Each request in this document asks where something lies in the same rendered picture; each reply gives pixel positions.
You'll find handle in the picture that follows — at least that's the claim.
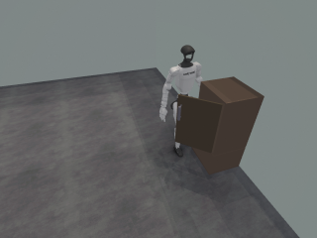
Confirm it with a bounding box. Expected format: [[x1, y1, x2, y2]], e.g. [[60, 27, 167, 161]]
[[177, 104, 182, 121]]

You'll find right robot upper arm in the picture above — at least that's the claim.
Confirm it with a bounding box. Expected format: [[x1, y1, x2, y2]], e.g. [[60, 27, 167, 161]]
[[165, 66, 179, 90]]

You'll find robot right hand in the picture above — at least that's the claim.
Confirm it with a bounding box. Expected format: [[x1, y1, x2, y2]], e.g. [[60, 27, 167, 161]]
[[159, 107, 167, 122]]

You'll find right robot forearm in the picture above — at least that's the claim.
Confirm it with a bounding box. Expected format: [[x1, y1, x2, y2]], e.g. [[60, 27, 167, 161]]
[[160, 84, 169, 108]]

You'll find right robot foot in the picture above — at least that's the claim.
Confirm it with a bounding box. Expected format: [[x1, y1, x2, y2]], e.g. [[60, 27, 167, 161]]
[[173, 145, 183, 158]]

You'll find humanoid robot head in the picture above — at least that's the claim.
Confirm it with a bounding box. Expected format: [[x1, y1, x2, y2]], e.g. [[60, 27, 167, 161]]
[[179, 45, 195, 68]]

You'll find left robot upper arm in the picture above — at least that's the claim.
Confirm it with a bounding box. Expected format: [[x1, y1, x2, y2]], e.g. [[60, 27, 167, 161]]
[[194, 61, 203, 83]]

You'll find cupboard door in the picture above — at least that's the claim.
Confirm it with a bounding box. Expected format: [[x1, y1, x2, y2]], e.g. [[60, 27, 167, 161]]
[[174, 94, 223, 153]]

